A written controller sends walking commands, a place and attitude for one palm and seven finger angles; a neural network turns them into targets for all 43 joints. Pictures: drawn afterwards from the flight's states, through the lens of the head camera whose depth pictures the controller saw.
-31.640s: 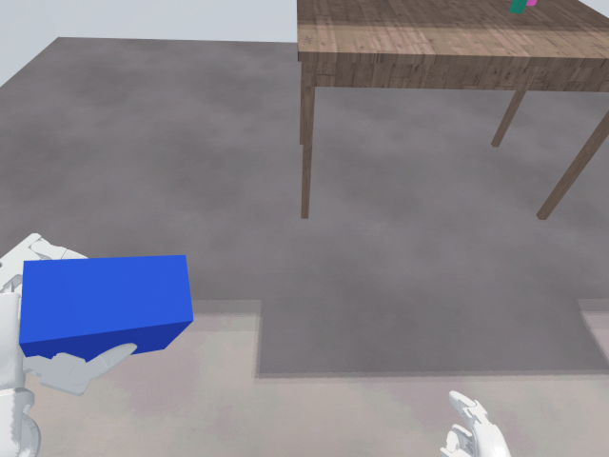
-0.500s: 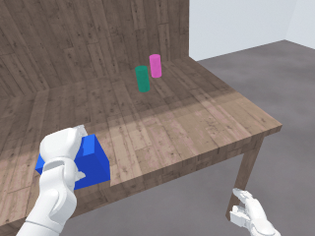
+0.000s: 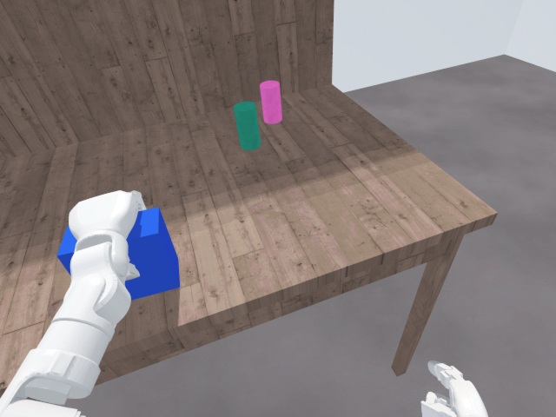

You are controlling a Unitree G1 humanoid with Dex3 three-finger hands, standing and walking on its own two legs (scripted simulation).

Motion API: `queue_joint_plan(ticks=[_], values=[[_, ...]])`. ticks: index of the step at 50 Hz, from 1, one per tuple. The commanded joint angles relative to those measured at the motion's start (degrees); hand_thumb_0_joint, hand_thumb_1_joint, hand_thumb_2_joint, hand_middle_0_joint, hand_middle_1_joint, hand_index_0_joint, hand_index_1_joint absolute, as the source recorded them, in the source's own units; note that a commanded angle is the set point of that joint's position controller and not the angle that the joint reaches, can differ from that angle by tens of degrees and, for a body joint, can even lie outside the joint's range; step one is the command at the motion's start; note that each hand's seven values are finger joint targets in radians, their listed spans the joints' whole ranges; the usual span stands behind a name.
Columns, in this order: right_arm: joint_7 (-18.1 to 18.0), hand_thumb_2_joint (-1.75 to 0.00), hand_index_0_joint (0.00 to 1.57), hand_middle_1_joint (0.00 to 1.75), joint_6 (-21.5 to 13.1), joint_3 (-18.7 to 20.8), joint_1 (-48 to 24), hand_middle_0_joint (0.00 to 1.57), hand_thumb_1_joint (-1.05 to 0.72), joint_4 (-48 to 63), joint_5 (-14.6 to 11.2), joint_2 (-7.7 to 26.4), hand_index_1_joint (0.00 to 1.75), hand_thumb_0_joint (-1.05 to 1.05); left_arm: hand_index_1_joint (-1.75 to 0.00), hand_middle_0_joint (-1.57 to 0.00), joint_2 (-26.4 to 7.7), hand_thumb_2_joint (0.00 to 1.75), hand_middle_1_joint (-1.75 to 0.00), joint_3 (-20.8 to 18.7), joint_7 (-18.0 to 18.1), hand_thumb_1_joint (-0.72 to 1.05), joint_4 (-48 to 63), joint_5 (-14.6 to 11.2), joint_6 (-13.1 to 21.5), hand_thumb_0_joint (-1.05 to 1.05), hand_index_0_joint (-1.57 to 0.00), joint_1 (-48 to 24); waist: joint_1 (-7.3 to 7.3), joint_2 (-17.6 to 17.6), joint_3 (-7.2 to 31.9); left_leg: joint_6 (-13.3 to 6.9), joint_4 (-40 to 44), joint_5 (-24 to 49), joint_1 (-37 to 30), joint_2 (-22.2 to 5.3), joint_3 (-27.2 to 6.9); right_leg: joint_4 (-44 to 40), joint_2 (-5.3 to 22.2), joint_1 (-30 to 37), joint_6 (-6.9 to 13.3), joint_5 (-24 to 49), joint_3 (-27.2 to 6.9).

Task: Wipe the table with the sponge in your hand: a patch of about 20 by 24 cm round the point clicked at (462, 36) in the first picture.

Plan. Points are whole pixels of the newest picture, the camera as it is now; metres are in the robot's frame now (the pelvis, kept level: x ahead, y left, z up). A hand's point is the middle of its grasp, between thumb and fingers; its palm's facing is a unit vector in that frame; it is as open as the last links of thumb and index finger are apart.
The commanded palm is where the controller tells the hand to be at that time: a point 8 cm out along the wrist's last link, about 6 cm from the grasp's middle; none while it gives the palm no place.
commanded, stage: wipe forward along the middle lane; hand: left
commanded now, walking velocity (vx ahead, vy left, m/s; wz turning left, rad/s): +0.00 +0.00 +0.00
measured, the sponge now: (131, 267) +0.32 +0.29 +0.06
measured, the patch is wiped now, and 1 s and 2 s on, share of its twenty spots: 1.00 1.00 1.00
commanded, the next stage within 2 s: slide back across to the first lane in 1.02 s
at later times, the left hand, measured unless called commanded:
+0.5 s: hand (121, 220) +0.37 +0.30 +0.11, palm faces -0.05 -0.02 -1.00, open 10.2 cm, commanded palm +0.35 +0.31 +0.14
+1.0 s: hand (120, 199) +0.42 +0.33 +0.11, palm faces -0.06 -0.02 -1.00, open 10.3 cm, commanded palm +0.40 +0.33 +0.14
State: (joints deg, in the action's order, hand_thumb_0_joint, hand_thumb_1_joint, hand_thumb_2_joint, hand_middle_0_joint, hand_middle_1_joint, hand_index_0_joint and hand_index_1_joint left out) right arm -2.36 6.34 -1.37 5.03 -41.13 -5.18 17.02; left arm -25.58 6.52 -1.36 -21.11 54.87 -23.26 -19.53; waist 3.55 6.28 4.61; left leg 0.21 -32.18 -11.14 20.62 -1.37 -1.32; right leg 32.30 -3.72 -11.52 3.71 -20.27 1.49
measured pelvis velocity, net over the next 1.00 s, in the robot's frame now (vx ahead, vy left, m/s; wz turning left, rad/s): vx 0.00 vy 0.03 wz -0.01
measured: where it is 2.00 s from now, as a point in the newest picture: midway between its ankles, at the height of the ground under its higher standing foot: outside the picture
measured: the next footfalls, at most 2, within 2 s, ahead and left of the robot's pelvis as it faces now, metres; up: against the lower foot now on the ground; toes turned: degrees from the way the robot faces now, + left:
none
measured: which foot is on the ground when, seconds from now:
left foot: down 0.00-1.00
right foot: down 0.00-1.00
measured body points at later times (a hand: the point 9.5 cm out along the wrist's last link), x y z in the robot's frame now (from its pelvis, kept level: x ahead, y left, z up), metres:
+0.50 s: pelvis +0.00 +0.01 +0.00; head -0.01 -0.03 +0.45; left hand +0.37 +0.30 +0.17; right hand +0.14 -0.25 -0.13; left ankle +0.07 +0.13 -0.73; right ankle -0.03 -0.08 -0.73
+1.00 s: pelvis +0.00 +0.03 +0.00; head +0.01 +0.02 +0.44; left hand +0.42 +0.33 +0.17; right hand +0.11 -0.24 -0.13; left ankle +0.07 +0.14 -0.73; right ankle -0.03 -0.08 -0.73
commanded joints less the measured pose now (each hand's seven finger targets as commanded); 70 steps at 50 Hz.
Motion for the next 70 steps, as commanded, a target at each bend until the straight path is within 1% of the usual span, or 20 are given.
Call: queue_joint_plan(ticks=[1, 3, 4, 6, 8, 9, 12, 18, 24, 28, 39, 43, 51, 56, 58, 60, 63, 66, 68, 70], values=[[-0.4, -0.9, 0.2, 0.3, -2.5, 2.5, -8.5, 0.2, -0.9, 9.6, 0.0, 6.5, 0.3, 0.0, -1.6, -1.2, -10.1, 1.3, -1.6, -1.7, -0.2, 0.1, -4.6, 1.7, 0.9, 0.0, -1.2, -10.7, -0.93, -10.7, 3.7, -2.9, 0.7, 1.5, -5.1, 4.0, 1.7, -8.4, 0.9, -6.5, -0.9, 15.5, -5.2], [-0.3, -0.9, 0.2, 0.3, -2.3, 2.8, -7.8, 0.2, -0.9, 9.4, 0.1, 7.0, 0.3, 0.0, -1.6, -1.2, -14.4, 1.3, -1.6, -5.5, 0.0, 0.1, -6.2, 2.0, 1.8, 0.0, -1.2, -10.3, -0.46, -11.1, 4.5, -3.0, 0.3, 1.8, -4.5, 4.0, 1.3, -8.3, 0.8, -6.0, -0.8, 16.2, -6.4], [-0.3, -0.9, 0.2, 0.3, -2.2, 2.8, -7.3, 0.2, -0.9, 9.5, -0.1, 6.7, 0.3, 0.0, -1.6, -1.2, -11.6, 1.3, -1.6, -3.1, 0.0, 0.1, -6.9, 2.0, 2.2, 0.0, -1.2, -10.6, -0.9, -10.9, 4.5, -3.0, 0.1, 2.1, -4.3, 4.0, 1.8, -7.8, 1.0, -6.1, -1.0, 16.8, -5.3], [0.0, -0.9, 0.2, 0.3, -2.1, 3.1, -6.5, 0.2, -0.9, 9.7, -0.1, 6.8, 0.3, 0.0, -1.6, -1.2, -10.7, 1.3, -1.6, -2.8, 0.2, 0.1, -7.1, 1.6, 3.0, 0.0, -1.2, -10.8, -0.98, -10.8, 4.8, -3.1, -0.2, 2.7, -4.2, 4.0, 1.8, -7.6, 0.9, -6.3, -1.0, 18.4, -4.9], [0.1, -0.9, 0.2, 0.3, -1.8, 3.3, -6.3, 0.2, -0.9, 9.8, 0.1, 7.2, 0.3, 0.0, -1.6, -1.2, -14.6, 1.3, -1.6, -6.2, 0.4, 0.1, -7.4, 1.9, 3.7, 0.0, -1.2, -10.5, -0.41, -10.1, 5.6, -3.2, -0.1, 3.2, -3.9, 4.0, 1.3, -7.5, 0.8, -5.9, -0.7, 18.8, -5.7], [0.1, -0.9, 0.2, 0.3, -1.7, 3.3, -5.8, 0.2, -0.9, 9.8, -0.1, 7.0, 0.3, 0.0, -1.6, -1.2, -12.4, 1.3, -1.6, -4.1, 0.5, 0.1, -8.2, 1.7, 3.9, 0.0, -1.2, -11.1, -0.91, -11.1, 5.2, -3.3, -0.4, 3.1, -3.5, 4.0, 1.8, -7.2, 0.9, -6.0, -1.1, 19.0, -4.7], [-0.2, -0.9, 0.2, 0.3, -1.4, 3.4, -4.9, 0.2, -0.9, 8.8, -0.1, 7.5, 0.3, 0.0, -1.6, -1.2, -14.9, 1.3, -1.6, -5.1, 0.8, 0.1, -11.5, 2.1, 4.0, 0.0, -1.2, -15.6, -1.81, -11.5, 2.2, -3.3, -0.2, 0.6, -2.3, 3.8, 1.9, -8.6, 0.9, -8.7, -1.2, 14.9, -5.4], [0.0, -0.9, 0.2, 0.3, -0.9, 3.7, -3.6, 0.2, -0.9, 9.2, -0.2, 7.3, 0.3, 0.0, -1.6, -1.2, -14.7, 1.3, -1.6, -4.8, 0.9, 0.1, -13.1, 3.1, 5.3, 0.0, -1.2, -18.3, -1.7, -9.1, 5.3, -3.4, 0.2, 1.5, -2.5, 3.7, 1.4, -7.9, 0.7, -8.6, -0.7, 15.0, -4.5], [-0.4, -0.9, 0.2, 0.3, -0.5, 3.8, -1.3, 0.2, -0.9, 7.7, -0.3, 7.7, 0.3, 0.0, -1.6, -1.2, -15.9, 1.3, -1.6, -3.5, 1.4, 0.1, -19.4, 4.2, 6.4, 0.0, -1.2, -28.5, -3.83, -9.6, 4.5, -3.6, 0.3, -2.8, -1.4, 3.3, 1.5, -8.5, 0.7, -12.3, -1.1, 7.4, -3.5], [0.0, -0.9, 0.2, 0.3, -0.3, 4.0, 0.0, 0.2, -0.9, 8.2, -0.2, 7.3, 0.3, 0.0, -1.6, -1.2, -15.6, 1.3, -1.6, -4.1, 1.8, 0.1, -20.3, 4.5, 7.8, 0.0, -1.2, -28.9, -3.1, -8.6, 9.5, -3.6, -0.5, 0.7, -2.1, 3.2, 1.4, -7.2, 0.7, -10.1, -0.8, 13.0, -3.2], [0.5, -0.9, 0.2, 0.3, 1.2, 4.2, 3.2, 0.2, -0.9, 7.2, -0.1, 8.2, 0.3, 0.0, -1.6, -1.2, -17.4, 1.3, -1.6, -4.1, 3.3, 0.1, -27.4, 6.1, 8.6, 0.0, -1.2, -35.5, -4.98, -9.0, 8.2, -3.6, -1.1, 1.4, -0.8, 2.9, 1.1, -6.2, 0.4, -12.5, -0.9, 13.5, -2.0], [0.9, -0.9, 0.2, 0.3, 1.2, 4.5, 3.7, 0.2, -0.9, 7.6, 0.0, 7.8, 0.3, 0.0, -1.6, -1.2, -15.9, 1.3, -1.6, -3.4, 3.5, 0.1, -27.2, 6.3, 8.7, 0.0, -1.2, -36.6, -4.6, -7.3, 10.7, -3.5, -0.9, 3.2, -2.5, 2.4, 0.8, -5.9, 0.2, -12.9, -0.5, 13.8, -1.2], [1.0, -0.9, 0.2, 0.3, 1.7, 4.4, 5.9, 0.2, -0.9, 6.8, 0.2, 8.7, 0.3, 0.0, -1.6, -1.2, -19.7, 1.3, -1.6, -4.8, 4.2, 0.1, -32.3, 7.1, 8.3, 0.0, -1.2, -39.9, -5.57, -8.0, 10.8, -3.5, -1.4, 2.3, -1.1, 2.4, 0.9, -5.6, 0.0, -13.9, -0.8, 12.5, -1.0], [1.3, -0.9, 0.2, 0.3, 1.8, 4.5, 7.0, 0.2, -0.9, 7.2, 0.4, 8.6, 0.3, 0.0, -1.6, -1.2, -19.4, 1.3, -1.6, -4.6, 4.2, 0.1, -33.5, 7.6, 8.8, 0.0, -1.2, -38.6, -5.13, -5.5, 12.2, -3.4, -1.6, 3.5, -2.3, 2.1, 0.2, -5.2, -0.4, -14.9, -0.4, 11.8, -0.5], [1.4, -0.9, 0.2, 0.3, 1.7, 4.7, 6.3, 0.2, -0.9, 8.1, 0.5, 8.3, 0.3, 0.0, -1.6, -1.2, -20.9, 1.3, -1.6, -6.5, 4.0, 0.1, -30.5, 7.2, 9.6, 0.0, -1.2, -38.3, -3.87, -4.6, 14.6, -3.4, -1.3, 5.6, -3.7, 1.8, -0.2, -5.1, -0.4, -13.3, -0.1, 13.3, -0.4], [1.4, -0.9, 0.2, 0.3, 2.0, 4.6, 6.4, 0.2, -0.9, 8.2, 0.4, 8.6, 0.3, 0.0, -1.6, -1.2, -22.0, 1.3, -1.6, -6.9, 4.4, 0.1, -29.8, 7.5, 9.6, 0.0, -1.2, -38.5, -4.07, -3.8, 14.3, -3.4, -1.2, 5.1, -4.2, 1.8, -0.3, -4.9, -0.6, -13.9, -0.1, 11.5, 0.0], [1.4, -0.9, 0.2, 0.3, 1.9, 4.7, 5.5, 0.2, -0.9, 8.8, 0.4, 8.5, 0.3, 0.0, -1.6, -1.2, -25.0, 1.3, -1.6, -10.0, 4.6, 0.1, -27.3, 6.7, 9.6, 0.0, -1.2, -37.4, -2.84, -4.5, 15.7, -3.6, -0.4, 6.2, -4.8, 1.7, -0.6, -5.5, -0.6, -11.8, 0.1, 12.2, 0.0], [1.4, -0.9, 0.2, 0.3, 2.0, 4.5, 5.3, 0.2, -0.9, 8.5, 0.2, 8.8, 0.3, 0.0, -1.6, -1.2, -26.1, 1.3, -1.6, -9.9, 4.8, 0.1, -27.5, 6.8, 8.8, 0.0, -1.2, -38.5, -3.65, -5.7, 12.7, -3.7, 0.4, 3.2, -4.0, 1.8, -0.5, -6.3, -0.6, -12.4, -0.3, 9.3, 0.2], [1.5, -0.9, 0.2, 0.3, 1.8, 4.3, 4.3, 0.2, -0.9, 9.2, 0.0, 8.7, 0.3, 0.0, -1.6, -1.2, -29.0, 1.3, -1.6, -12.1, 4.4, 0.1, -24.8, 6.6, 9.0, 0.0, -1.2, -39.3, -2.41, -2.8, 14.0, -3.6, 1.2, 4.7, -5.0, 1.8, -0.9, -6.4, -0.5, -10.8, 0.2, 10.1, 0.1], [1.2, -0.9, 0.2, 0.3, 1.7, 4.4, 4.5, 0.2, -0.9, 8.9, 0.0, 8.6, 0.3, 0.0, -1.6, -1.2, -28.0, 1.3, -1.6, -10.6, 4.1, 0.1, -24.8, 6.9, 8.6, 0.0, -1.2, -39.0, -3.31, -2.7, 13.5, -3.8, 1.2, 3.8, -6.0, 1.9, -0.9, -6.8, -0.6, -11.5, 0.0, 8.7, 0.3]])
